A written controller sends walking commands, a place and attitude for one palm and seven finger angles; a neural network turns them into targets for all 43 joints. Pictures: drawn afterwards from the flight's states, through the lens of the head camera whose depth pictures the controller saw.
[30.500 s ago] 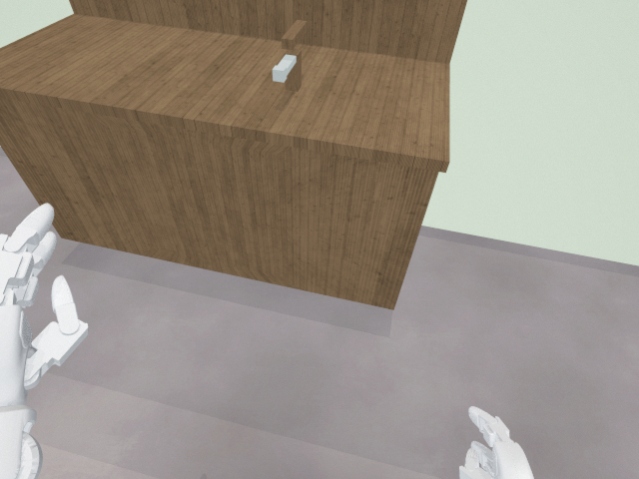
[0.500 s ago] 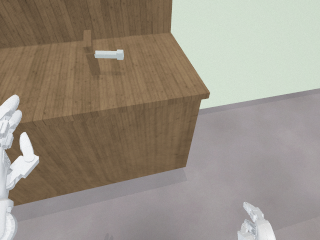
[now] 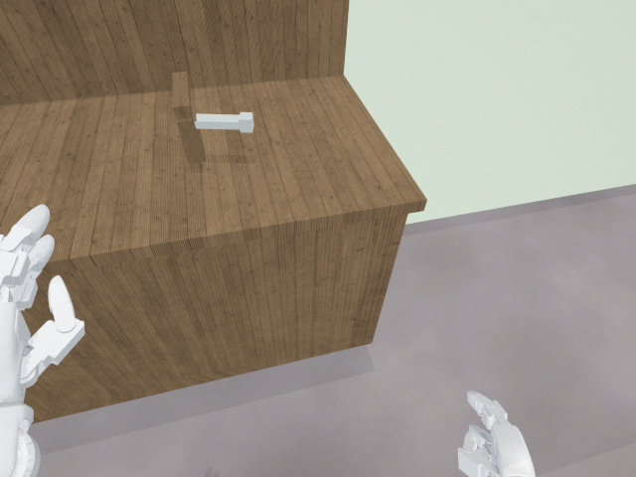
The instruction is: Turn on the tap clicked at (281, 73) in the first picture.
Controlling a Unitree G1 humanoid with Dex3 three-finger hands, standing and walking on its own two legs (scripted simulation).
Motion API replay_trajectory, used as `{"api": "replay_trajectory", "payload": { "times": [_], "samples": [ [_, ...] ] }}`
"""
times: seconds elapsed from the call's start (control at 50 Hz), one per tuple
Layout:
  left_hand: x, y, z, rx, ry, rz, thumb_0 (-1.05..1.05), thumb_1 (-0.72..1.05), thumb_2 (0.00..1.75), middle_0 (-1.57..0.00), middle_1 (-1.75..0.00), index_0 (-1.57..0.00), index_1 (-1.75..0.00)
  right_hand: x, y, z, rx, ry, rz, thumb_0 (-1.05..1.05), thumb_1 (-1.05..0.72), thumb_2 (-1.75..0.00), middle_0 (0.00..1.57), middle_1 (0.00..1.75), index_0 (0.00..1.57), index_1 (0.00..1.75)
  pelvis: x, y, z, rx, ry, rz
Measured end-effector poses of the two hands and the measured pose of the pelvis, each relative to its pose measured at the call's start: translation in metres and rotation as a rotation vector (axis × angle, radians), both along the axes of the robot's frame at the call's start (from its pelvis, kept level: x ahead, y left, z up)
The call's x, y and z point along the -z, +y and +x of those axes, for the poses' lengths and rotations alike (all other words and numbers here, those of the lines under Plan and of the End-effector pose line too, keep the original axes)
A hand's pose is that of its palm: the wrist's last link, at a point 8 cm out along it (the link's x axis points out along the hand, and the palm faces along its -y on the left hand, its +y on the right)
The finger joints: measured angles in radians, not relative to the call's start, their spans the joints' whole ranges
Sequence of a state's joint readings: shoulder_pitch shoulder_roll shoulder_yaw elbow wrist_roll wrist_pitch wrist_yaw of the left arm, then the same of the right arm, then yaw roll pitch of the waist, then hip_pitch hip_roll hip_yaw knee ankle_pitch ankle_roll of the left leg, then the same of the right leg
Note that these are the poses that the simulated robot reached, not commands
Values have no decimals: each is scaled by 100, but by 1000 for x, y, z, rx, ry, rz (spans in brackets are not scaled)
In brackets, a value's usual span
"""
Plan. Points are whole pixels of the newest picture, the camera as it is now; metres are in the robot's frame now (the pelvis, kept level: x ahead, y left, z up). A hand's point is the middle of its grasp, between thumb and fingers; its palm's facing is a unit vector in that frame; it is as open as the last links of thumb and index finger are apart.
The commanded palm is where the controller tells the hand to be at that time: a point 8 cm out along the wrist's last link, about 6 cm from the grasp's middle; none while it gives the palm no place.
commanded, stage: stand and check the lever's angle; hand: left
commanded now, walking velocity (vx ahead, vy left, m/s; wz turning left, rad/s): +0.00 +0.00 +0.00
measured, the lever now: (246, 122) +0.71 +0.20 +0.07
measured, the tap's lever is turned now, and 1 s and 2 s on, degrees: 75 75 75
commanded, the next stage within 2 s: stand and wait in 0.22 s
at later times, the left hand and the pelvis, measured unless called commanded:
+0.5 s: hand (56, 337) +0.20 +0.26 +0.15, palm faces +0.41 -0.85 -0.33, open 7.4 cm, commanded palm +0.15 +0.30 +0.17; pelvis -0.01 +0.02 +0.00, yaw +0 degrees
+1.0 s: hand (61, 334) +0.20 +0.26 +0.16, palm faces +0.41 -0.85 -0.34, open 7.4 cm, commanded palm +0.15 +0.29 +0.17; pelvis -0.01 +0.01 +0.00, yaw +0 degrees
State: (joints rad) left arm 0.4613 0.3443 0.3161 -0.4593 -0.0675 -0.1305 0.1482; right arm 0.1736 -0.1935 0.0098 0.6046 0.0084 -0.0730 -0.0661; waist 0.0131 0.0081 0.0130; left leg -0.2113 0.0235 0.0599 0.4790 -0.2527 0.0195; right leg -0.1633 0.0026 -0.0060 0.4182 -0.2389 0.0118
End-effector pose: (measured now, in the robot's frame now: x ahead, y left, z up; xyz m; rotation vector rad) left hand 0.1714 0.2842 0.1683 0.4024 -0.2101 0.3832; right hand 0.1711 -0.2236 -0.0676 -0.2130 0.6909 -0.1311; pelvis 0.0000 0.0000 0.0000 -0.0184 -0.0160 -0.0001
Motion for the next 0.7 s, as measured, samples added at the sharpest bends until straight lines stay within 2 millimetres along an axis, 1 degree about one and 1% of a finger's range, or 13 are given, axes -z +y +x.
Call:
{"api": "replay_trajectory", "payload": {
  "times": [0.14,0.34,0.5,0.7],
  "samples": [
    [6,6,-2,-3,16,-18,1,89,89,-21,-30,-21,-30,2,4,-10,9,21,-11,1,-90,-90,20,30,21,30,-1,6,-4,1,2,-3],
    [2,13,-7,0,0,-4,1,89,89,-21,-30,-21,-30,4,10,-21,18,35,-8,1,-90,-90,20,30,21,30,-1,13,-9,2,0,-3],
    [3,16,-11,-5,2,-10,1,89,89,-21,-30,-21,-30,5,14,-23,16,29,-4,1,-90,-90,20,30,21,30,-1,16,-12,4,-2,-4],
    [0,15,-14,-9,-8,-4,1,89,89,-21,-30,-21,-30,4,15,-21,8,19,-1,1,-90,-90,20,30,21,30,-1,16,-13,1,0,-4]
  ]
}}
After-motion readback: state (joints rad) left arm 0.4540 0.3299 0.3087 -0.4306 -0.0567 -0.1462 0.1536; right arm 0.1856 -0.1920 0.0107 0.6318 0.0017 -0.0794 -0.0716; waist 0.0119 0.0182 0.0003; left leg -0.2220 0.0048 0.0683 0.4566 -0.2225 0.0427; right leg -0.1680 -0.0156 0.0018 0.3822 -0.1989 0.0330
